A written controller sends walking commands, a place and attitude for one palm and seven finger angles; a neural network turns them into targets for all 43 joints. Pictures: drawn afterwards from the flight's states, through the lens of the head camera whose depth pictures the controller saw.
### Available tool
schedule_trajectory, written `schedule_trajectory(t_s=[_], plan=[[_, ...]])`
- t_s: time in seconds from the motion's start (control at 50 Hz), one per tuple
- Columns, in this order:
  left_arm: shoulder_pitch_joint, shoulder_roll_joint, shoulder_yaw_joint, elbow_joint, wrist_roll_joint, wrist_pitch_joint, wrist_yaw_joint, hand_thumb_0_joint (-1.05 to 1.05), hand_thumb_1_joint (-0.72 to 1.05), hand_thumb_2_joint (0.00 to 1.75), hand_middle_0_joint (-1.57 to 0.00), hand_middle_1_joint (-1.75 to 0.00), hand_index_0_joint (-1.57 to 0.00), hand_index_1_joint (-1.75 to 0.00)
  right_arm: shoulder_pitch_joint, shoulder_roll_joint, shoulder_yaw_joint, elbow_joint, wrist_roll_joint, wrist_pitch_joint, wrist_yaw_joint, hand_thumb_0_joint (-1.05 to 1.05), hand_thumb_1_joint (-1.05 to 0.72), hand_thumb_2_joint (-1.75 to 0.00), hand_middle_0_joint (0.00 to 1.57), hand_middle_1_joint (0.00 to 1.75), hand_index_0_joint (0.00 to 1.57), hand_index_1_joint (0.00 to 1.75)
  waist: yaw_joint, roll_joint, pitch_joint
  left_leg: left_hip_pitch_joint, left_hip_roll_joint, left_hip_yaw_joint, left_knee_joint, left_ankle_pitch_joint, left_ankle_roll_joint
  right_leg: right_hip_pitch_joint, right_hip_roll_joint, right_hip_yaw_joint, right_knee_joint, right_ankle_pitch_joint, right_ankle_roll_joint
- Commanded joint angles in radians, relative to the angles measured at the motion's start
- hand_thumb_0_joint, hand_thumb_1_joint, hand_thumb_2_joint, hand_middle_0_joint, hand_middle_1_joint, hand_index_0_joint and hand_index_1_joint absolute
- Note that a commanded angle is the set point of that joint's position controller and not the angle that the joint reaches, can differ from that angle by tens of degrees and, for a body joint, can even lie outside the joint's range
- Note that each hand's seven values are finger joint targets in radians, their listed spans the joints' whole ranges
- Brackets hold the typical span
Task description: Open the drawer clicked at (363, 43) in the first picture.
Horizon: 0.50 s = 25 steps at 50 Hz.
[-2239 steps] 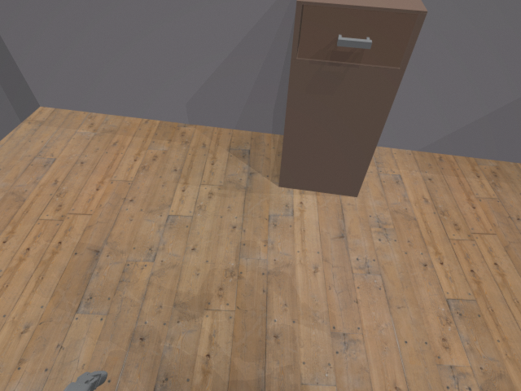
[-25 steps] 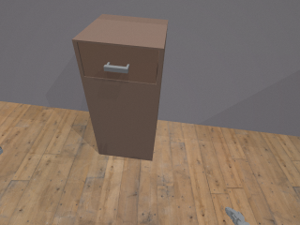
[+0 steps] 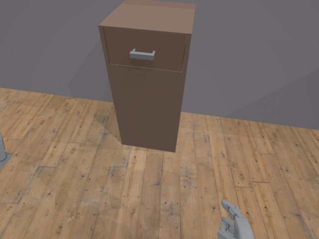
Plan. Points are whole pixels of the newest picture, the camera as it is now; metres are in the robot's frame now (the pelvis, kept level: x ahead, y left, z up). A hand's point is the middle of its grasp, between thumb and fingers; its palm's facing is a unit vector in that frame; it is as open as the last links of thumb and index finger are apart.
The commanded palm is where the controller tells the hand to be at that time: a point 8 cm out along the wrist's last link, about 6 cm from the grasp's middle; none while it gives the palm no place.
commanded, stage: stop stepping back and stand still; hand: left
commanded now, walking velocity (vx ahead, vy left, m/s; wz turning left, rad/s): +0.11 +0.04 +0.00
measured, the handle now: (143, 53) +0.88 +0.12 +0.04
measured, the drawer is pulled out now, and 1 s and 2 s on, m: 0.00 0.00 0.00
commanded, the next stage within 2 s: let the arm hang, fingers relaxed in 0.64 s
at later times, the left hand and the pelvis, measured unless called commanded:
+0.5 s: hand (12, 151) +0.21 +0.26 +0.20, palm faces +0.38 -0.78 -0.49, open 7.4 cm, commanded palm +0.14 +0.31 +0.22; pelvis +0.01 +0.03 +0.00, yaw +0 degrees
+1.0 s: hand out of the picture +0.10 +0.23 -0.14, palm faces -0.06 -0.97 -0.24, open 7.4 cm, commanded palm none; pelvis -0.01 +0.03 +0.00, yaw +1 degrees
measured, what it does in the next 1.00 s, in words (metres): steps on the spot: left foot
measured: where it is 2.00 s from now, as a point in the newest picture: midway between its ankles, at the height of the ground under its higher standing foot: outside the picture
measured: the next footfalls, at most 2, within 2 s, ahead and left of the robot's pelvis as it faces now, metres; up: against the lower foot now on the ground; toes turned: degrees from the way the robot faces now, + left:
left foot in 0.28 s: +0.08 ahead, +0.13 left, +0.00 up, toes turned +4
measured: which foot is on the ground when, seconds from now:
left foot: down 0.00-0.02, up 0.04-0.26, down 0.28-1.00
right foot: down 0.00-1.00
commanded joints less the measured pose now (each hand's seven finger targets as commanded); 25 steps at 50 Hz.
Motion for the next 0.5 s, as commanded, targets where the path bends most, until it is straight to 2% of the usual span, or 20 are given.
schedule_trajectory(t_s=[0.0,0.02,0.04,0.06,0.08,0.1,0.12,0.16,0.2,0.22,0.24,0.26,0.28,0.3,0.34,0.36,0.4,0.44,0.46,0.48], plan=[[-0.067,0.098,0.03,-0.062,0.008,0.01,0.005,0.0,0.9,0.9,-0.2,-0.3,-0.2,-0.3,-0.15,-0.186,-0.089,-0.138,0.004,-0.004,-0.019,0.0,-0.9,-0.9,0.2,0.3,0.2,0.3,0.031,-0.281,0.076,-0.395,-0.038,-0.036,0.43,-0.266,0.007,0.072,-0.368,0.655,-0.458,-0.215,-0.201],[-0.136,0.115,0.024,-0.126,0.011,-0.022,0.005,0.0,0.9,0.9,-0.2,-0.3,-0.2,-0.3,-0.149,-0.198,-0.087,-0.123,-0.017,-0.017,-0.016,0.0,-0.9,-0.9,0.2,0.3,0.2,0.3,0.015,-0.206,0.085,-0.402,-0.023,-0.057,0.528,-0.199,-0.002,0.095,-0.38,0.578,-0.43,0.081,-0.209],[-0.14,0.09,0.014,-0.132,0.021,-0.034,0.002,0.0,0.9,0.9,-0.2,-0.3,-0.2,-0.3,-0.111,-0.189,-0.093,-0.101,-0.005,-0.027,-0.006,0.0,-0.9,-0.9,0.2,0.3,0.2,0.3,-0.001,-0.19,-0.014,-0.349,-0.006,-0.084,0.536,-0.156,-0.005,0.114,-0.35,0.495,-0.374,0.106,-0.193],[-0.108,0.073,-0.001,-0.15,0.026,-0.037,-0.001,0.0,0.9,0.9,-0.2,-0.3,-0.2,-0.3,-0.107,-0.188,-0.094,-0.107,-0.008,-0.027,-0.006,0.0,-0.9,-0.9,0.2,0.3,0.2,0.3,-0.006,-0.157,-0.013,-0.317,-0.003,-0.075,0.512,-0.098,-0.011,0.09,-0.306,0.42,-0.352,0.17,-0.178],[-0.111,0.076,-0.006,-0.21,0.028,-0.044,-0.001,0.0,0.9,0.9,-0.2,-0.3,-0.2,-0.3,-0.12,-0.186,-0.095,-0.117,-0.008,-0.025,-0.007,0.0,-0.9,-0.9,0.2,0.3,0.2,0.3,-0.004,-0.13,-0.008,-0.286,0.005,-0.06,0.462,-0.065,-0.013,0.074,-0.298,0.357,-0.345,0.233,-0.175],[-0.158,0.11,0.008,-0.285,0.031,-0.052,0.003,0.0,0.9,0.9,-0.2,-0.3,-0.2,-0.3,-0.141,-0.185,-0.094,-0.123,-0.008,-0.027,-0.013,0.0,-0.9,-0.9,0.2,0.3,0.2,0.3,-0.006,-0.095,-0.001,-0.219,0.013,-0.048,0.39,-0.057,-0.01,0.014,-0.29,0.313,-0.343,0.235,-0.167],[-0.152,0.112,0.007,-0.31,0.036,-0.062,0.009,0.0,0.9,0.9,-0.2,-0.3,-0.2,-0.3,-0.146,-0.174,-0.088,-0.127,-0.009,-0.034,-0.02,0.0,-0.9,-0.9,0.2,0.3,0.2,0.3,0.006,-0.089,0.005,-0.161,0.017,-0.039,0.297,-0.066,0.001,-0.014,-0.286,0.267,-0.342,0.217,-0.163],[-0.095,0.112,0.019,-0.321,0.04,-0.066,0.023,0.0,0.9,0.9,-0.2,-0.3,-0.2,-0.3,-0.136,-0.162,-0.084,-0.131,-0.014,-0.046,-0.032,0.0,-0.9,-0.9,0.2,0.3,0.2,0.3,0.023,-0.062,0.002,-0.065,-0.003,-0.007,0.121,-0.057,0.013,-0.022,-0.254,0.239,-0.333,0.173,-0.155],[-0.064,0.112,0.029,-0.329,0.033,-0.065,0.033,0.0,0.9,0.9,-0.2,-0.3,-0.2,-0.3,-0.105,-0.174,-0.095,-0.123,-0.021,-0.054,-0.041,0.0,-0.9,-0.9,0.2,0.3,0.2,0.3,0.011,0.009,-0.017,0.075,-0.031,0.015,-0.052,0.035,0.009,-0.047,-0.212,0.204,-0.297,0.077,-0.118],[-0.062,0.104,0.026,-0.321,0.028,-0.07,0.035,0.0,0.9,0.9,-0.2,-0.3,-0.2,-0.3,-0.093,-0.179,-0.097,-0.125,-0.02,-0.056,-0.043,0.0,-0.9,-0.9,0.2,0.3,0.2,0.3,0.007,0.063,-0.014,0.121,-0.025,-0.008,-0.119,0.041,0.009,-0.063,-0.176,0.18,-0.248,0.038,-0.09],[-0.056,0.101,0.036,-0.303,0.022,-0.074,0.036,0.0,0.9,0.9,-0.2,-0.3,-0.2,-0.3,-0.086,-0.197,-0.103,-0.129,-0.019,-0.055,-0.046,0.0,-0.9,-0.9,0.2,0.3,0.2,0.3,0.007,0.145,-0.003,0.11,0.043,-0.128,-0.208,-0.032,0.036,-0.073,-0.117,0.155,-0.151,0.013,-0.052],[-0.047,0.091,0.046,-0.293,0.024,-0.08,0.038,0.0,0.9,0.9,-0.2,-0.3,-0.2,-0.3,-0.083,-0.213,-0.108,-0.138,-0.014,-0.052,-0.045,0.0,-0.9,-0.9,0.2,0.3,0.2,0.3,0.017,0.272,-0.012,0.122,0.147,-0.284,-0.258,-0.02,0.085,-0.111,-0.04,0.106,-0.031,0.015,-0.011],[-0.051,0.095,0.057,-0.281,0.027,-0.083,0.039,0.0,0.9,0.9,-0.2,-0.3,-0.2,-0.3,-0.08,-0.211,-0.108,-0.145,-0.006,-0.055,-0.037,0.0,-0.9,-0.9,0.2,0.3,0.2,0.3,0.024,0.295,-0.026,0.092,0.225,-0.376,-0.294,0.059,0.122,-0.093,0.0,0.062,0.066,0.001,0.01],[-0.006,0.102,0.074,-0.207,0.02,-0.081,0.032,0.0,0.9,0.9,-0.2,-0.3,-0.2,-0.3,-0.072,-0.187,-0.107,-0.134,-0.005,-0.062,-0.035,0.0,-0.9,-0.9,0.2,0.3,0.2,0.3,0.014,0.256,-0.038,0.061,0.237,-0.387,-0.324,0.069,0.128,-0.074,0.004,0.08,0.128,-0.049,0.012],[-0.011,0.108,0.094,-0.18,0.024,-0.077,0.026,0.0,0.9,0.9,-0.2,-0.3,-0.2,-0.3,-0.068,-0.18,-0.102,-0.122,-0.007,-0.065,-0.028,0.0,-0.9,-0.9,0.2,0.3,0.2,0.3,0.009,0.201,-0.038,0.057,0.201,-0.286,-0.268,0.262,0.108,-0.037,-0.009,0.079,0.086,-0.023,0.011],[-0.008,0.09,0.074,-0.186,0.023,-0.075,0.02,0.0,0.9,0.9,-0.2,-0.3,-0.2,-0.3,-0.066,-0.188,-0.103,-0.12,-0.001,-0.067,-0.021,0.0,-0.9,-0.9,0.2,0.3,0.2,0.3,0.005,0.188,-0.049,0.071,0.175,-0.215,-0.217,0.334,0.089,-0.008,-0.006,0.066,0.008,0.036,0.014],[0.042,0.073,0.054,-0.198,0.019,-0.072,0.01,0.0,0.9,0.9,-0.2,-0.3,-0.2,-0.3,-0.066,-0.191,-0.103,-0.125,0.009,-0.071,-0.012,0.0,-0.9,-0.9,0.2,0.3,0.2,0.3,0.001,0.15,-0.089,0.101,0.126,-0.138,-0.16,0.388,0.052,0.056,-0.002,0.051,-0.128,0.187,0.015],[0.07,0.086,0.057,-0.22,0.016,-0.071,0.004,0.0,0.9,0.9,-0.2,-0.3,-0.2,-0.3,-0.084,-0.193,-0.097,-0.138,0.009,-0.064,-0.003,0.0,-0.9,-0.9,0.2,0.3,0.2,0.3,-0.003,0.051,-0.112,0.019,0.08,-0.113,-0.126,0.332,0.022,0.153,-0.037,0.113,-0.144,0.413,0.0],[0.059,0.092,0.06,-0.235,0.012,-0.073,0.002,0.0,0.9,0.9,-0.2,-0.3,-0.2,-0.3,-0.092,-0.194,-0.093,-0.142,0.004,-0.063,-0.001,0.0,-0.9,-0.9,0.2,0.3,0.2,0.3,-0.003,0.044,-0.111,0.0,0.059,-0.106,-0.125,0.287,0.01,0.154,-0.058,0.14,-0.139,0.45,-0.009],[0.054,0.085,0.056,-0.251,0.006,-0.073,-0.001,0.0,0.9,0.9,-0.2,-0.3,-0.2,-0.3,-0.09,-0.191,-0.095,-0.139,0.006,-0.062,0.004,0.0,-0.9,-0.9,0.2,0.3,0.2,0.3,-0.002,0.027,-0.122,0.005,0.05,-0.103,-0.125,0.215,0.003,0.14,-0.066,0.156,-0.147,0.395,-0.014]])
